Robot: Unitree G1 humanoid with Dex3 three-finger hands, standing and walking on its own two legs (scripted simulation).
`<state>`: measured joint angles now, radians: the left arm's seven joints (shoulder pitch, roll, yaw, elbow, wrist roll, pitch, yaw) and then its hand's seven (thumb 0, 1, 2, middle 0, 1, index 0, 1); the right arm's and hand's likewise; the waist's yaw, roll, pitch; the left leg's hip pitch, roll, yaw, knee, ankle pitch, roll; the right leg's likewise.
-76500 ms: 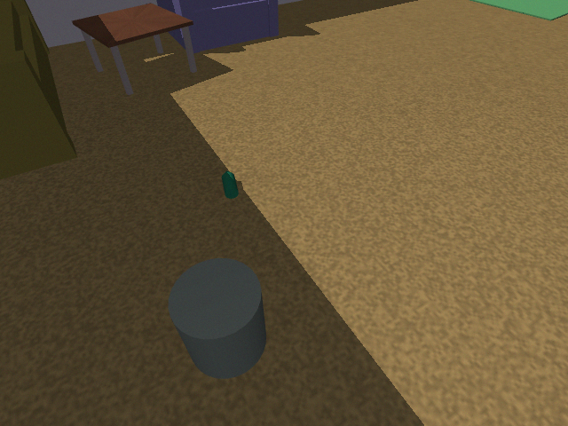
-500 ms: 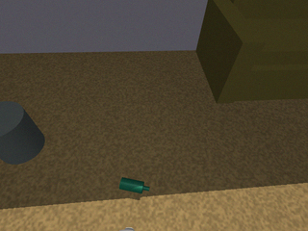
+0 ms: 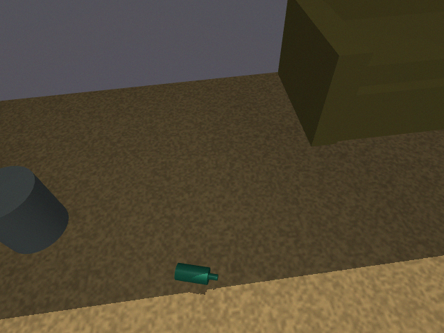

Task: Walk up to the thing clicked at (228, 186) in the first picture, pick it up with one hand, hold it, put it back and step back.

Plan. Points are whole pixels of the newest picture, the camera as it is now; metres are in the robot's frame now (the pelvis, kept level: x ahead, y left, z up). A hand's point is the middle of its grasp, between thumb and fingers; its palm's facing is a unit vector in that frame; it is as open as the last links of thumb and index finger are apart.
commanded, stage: walk up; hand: left
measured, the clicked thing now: (197, 274) +0.48 +0.17 -0.72
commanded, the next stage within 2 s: none
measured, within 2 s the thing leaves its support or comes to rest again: neither
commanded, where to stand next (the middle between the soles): +0.08 -0.03 m, yaw -3 degrees
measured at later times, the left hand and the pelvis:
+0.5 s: hand out of the picture +0.08 +0.25 -0.13, palm faces +0.01 -0.94 -0.35, open 7.4 cm; pelvis +0.02 -0.01 +0.03, yaw +1 degrees
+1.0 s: hand out of the picture +0.12 +0.24 -0.12, palm faces +0.01 -0.94 -0.34, open 7.4 cm; pelvis +0.03 -0.01 +0.03, yaw +1 degrees
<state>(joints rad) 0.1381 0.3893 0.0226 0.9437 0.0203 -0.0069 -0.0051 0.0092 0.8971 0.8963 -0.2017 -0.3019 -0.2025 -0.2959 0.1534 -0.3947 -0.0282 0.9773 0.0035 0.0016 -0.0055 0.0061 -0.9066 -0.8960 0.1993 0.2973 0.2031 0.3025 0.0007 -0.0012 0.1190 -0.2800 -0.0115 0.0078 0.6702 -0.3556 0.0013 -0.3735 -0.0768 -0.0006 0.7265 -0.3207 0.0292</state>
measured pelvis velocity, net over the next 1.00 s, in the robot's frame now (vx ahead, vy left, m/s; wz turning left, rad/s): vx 0.03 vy -0.01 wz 0.01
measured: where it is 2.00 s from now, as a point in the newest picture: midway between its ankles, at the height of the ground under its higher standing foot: outside the picture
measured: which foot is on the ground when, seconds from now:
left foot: down 0.00-1.00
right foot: down 0.00-1.00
